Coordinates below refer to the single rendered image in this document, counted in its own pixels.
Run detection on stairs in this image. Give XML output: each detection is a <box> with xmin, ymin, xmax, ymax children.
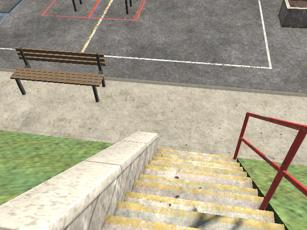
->
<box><xmin>102</xmin><ymin>148</ymin><xmax>285</xmax><ymax>230</ymax></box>

